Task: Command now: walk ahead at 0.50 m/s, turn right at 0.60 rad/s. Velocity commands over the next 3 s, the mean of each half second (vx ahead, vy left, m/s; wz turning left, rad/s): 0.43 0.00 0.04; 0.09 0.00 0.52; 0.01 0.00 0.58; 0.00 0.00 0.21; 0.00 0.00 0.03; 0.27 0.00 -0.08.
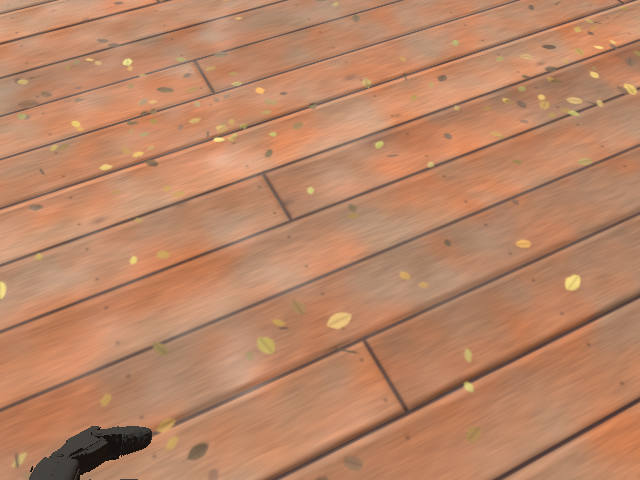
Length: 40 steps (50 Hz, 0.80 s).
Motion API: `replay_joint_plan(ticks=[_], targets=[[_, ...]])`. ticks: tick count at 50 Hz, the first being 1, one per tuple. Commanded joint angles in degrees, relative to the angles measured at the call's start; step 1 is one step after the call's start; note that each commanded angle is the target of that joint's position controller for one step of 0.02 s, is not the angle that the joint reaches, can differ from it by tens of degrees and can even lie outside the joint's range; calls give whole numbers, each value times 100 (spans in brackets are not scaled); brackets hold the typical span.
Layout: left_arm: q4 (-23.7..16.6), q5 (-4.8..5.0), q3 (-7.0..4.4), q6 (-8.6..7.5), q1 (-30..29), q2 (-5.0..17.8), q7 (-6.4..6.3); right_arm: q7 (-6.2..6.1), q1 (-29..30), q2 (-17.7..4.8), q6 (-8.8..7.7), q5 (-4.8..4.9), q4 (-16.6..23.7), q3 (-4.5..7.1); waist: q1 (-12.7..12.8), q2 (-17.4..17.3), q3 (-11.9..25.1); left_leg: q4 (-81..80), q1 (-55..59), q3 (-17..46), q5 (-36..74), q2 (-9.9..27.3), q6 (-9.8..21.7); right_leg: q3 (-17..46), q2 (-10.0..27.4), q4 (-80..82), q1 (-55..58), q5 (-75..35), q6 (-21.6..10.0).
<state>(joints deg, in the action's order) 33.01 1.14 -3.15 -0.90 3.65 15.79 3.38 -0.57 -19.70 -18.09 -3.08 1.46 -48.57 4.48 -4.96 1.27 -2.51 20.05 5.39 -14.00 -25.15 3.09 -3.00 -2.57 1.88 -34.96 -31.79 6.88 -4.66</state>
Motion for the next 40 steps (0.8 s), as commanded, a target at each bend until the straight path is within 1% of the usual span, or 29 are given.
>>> replay_joint_plan(ticks=[1,2,3,4,5,6,7,8,10,13,15,17,19,22,24,25,26,27,28,29,30,31,32,33,34,35,37,38,40], targets=[[134,15,-608,35,2091,1271,-142,-86,276,-998,-15,-24,425,196,1472,-251,1212,3128,-1633,176,5186,909,508,213,-335,365,3456,-46,-613],[117,73,-676,-6,1935,1958,-210,15,-345,-98,-135,-307,754,-112,733,1477,1676,5270,-4342,472,-456,-139,158,3394,1318,669,5465,583,-1641],[-33,29,-508,-98,2176,1446,-194,105,8,-474,-344,-107,704,-101,1151,908,2655,6010,-4877,1806,-900,-312,215,4985,1877,1641,5712,1571,-1965],[103,-51,-395,-176,2014,1100,-166,149,578,-808,-418,162,805,4,1260,528,1774,6002,-5289,1832,-351,-20,330,4055,1732,1771,5127,1206,-1595],[120,-41,-340,-221,1653,974,-170,127,745,-724,-449,149,848,-42,1038,220,1204,5556,-5163,1765,152,252,402,3279,1527,1765,4254,666,-1371],[117,-67,-262,-244,1251,764,-177,92,780,-699,-425,18,755,-35,813,46,842,5140,-4824,1741,463,469,373,2653,1335,1806,3455,-48,-1201],[95,-144,-196,-283,1024,608,-185,99,606,-717,-349,-19,671,-7,600,169,705,4921,-4380,1804,687,607,351,2226,1180,1956,2881,-578,-1136],[121,-174,-183,-322,938,579,-187,113,434,-665,-261,-12,592,-6,477,225,658,4801,-4098,1813,819,643,315,1993,1117,2137,2547,-741,-1117],[276,-163,-201,-432,936,658,-195,103,326,-460,-109,-24,500,-43,381,153,490,4512,-4034,1767,1080,642,200,1483,1096,2426,2197,-1152,-1122],[506,-208,-223,-508,1072,724,-253,78,734,-317,-35,-41,595,-76,498,69,164,3728,-4458,1899,2001,567,92,785,974,2659,2214,-1345,-951],[579,-211,-207,-517,1060,716,-286,124,958,-266,-71,-28,634,-84,592,96,77,2945,-4377,1869,2812,421,125,308,808,2726,2269,-1256,-737],[660,-212,-195,-501,1035,744,-329,187,1306,-129,-122,-73,731,-135,717,79,-90,2101,-4029,1597,3405,239,166,-118,708,2680,2186,-1799,-561],[809,-192,-205,-451,1209,797,-378,271,1571,-37,-158,-105,871,-169,845,67,-90,1647,-3842,1436,3666,113,220,-274,805,2490,2428,-2351,-483],[905,-108,-264,-272,1204,938,-464,419,1585,-199,-155,-110,1048,-101,791,241,53,1336,-3983,1293,2975,-63,387,-315,1041,1839,3212,-3165,-368],[865,-48,-309,-141,1064,1040,-562,481,1140,-421,-133,-159,1052,9,516,401,365,1275,-3559,1076,2254,-344,568,-321,1087,986,3500,-4308,-216],[825,-41,-308,-80,960,1030,-606,467,549,-610,-129,-162,931,118,206,350,656,1053,-2877,1006,2287,-541,698,-421,956,131,3387,-4463,-65],[779,-59,-269,-73,994,949,-627,381,-10,-899,-132,-174,838,240,-92,14,1000,602,-1865,1282,3453,-500,907,-573,600,-1141,2889,-3686,231],[632,-333,-108,-135,1602,429,-578,262,-127,-1442,-93,-200,928,326,304,-1372,1709,1281,22,2987,6328,868,1622,-560,-71,-3162,1139,583,621],[566,-293,13,-216,2001,339,-458,260,-18,-1472,-93,-248,1144,281,436,-1703,2830,796,1333,5470,6312,1991,2889,465,-960,-4791,-346,3492,853],[655,-115,-109,-242,1578,899,-376,260,152,-1105,-14,-211,1300,232,61,-689,2907,546,1031,4888,5267,1667,2619,1108,-499,-4968,-472,3028,740],[472,-19,-112,-212,1070,906,-382,228,503,-865,38,-142,1357,164,127,-433,2147,414,315,4263,4425,1385,2324,973,-303,-4659,-722,2559,673],[497,-81,-109,-146,898,829,-447,190,743,-687,101,-64,1368,110,287,10,1437,194,-592,3829,3857,1121,2062,863,-96,-4181,-740,2268,704],[461,-142,-138,-58,846,864,-512,143,910,-638,151,-64,1402,96,434,-101,1091,0,-1354,3663,3394,958,1952,863,23,-3717,-477,2032,723],[460,-142,-145,18,915,823,-525,123,1016,-650,197,-131,1448,97,581,-341,913,-171,-1924,3534,3107,754,1864,810,20,-3373,-92,1916,740],[496,-161,-122,51,1045,712,-543,112,1126,-692,223,-178,1484,122,665,-520,840,-229,-2250,3386,3181,619,1833,715,-45,-3002,120,1850,790],[537,-178,-97,54,1115,621,-568,83,1140,-749,236,-204,1502,150,684,-608,882,-212,-2386,3271,3430,550,1836,662,-94,-2678,251,1805,850],[569,-197,-76,52,1086,571,-612,7,1077,-857,269,-179,1502,202,640,-630,1110,-96,-2334,3257,3565,525,1825,701,-145,-2179,330,1563,959],[575,-195,-74,61,1039,572,-618,-32,1097,-884,306,-147,1519,218,613,-637,1211,-67,-2324,3284,3243,490,1763,741,-153,-1982,386,1356,991],[546,-165,-81,82,869,582,-611,-92,1180,-886,394,-113,1572,227,550,-737,1210,-101,-2427,3408,2239,379,1614,790,-198,-1613,477,1033,1016]])
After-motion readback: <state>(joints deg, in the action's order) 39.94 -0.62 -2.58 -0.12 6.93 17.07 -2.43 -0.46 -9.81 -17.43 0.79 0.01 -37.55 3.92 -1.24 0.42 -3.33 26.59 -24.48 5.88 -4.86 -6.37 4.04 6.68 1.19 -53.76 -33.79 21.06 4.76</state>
